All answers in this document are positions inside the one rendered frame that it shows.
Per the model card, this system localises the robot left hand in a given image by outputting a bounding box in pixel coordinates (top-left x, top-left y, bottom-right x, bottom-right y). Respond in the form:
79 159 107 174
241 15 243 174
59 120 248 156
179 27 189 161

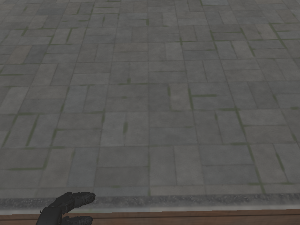
36 191 96 225

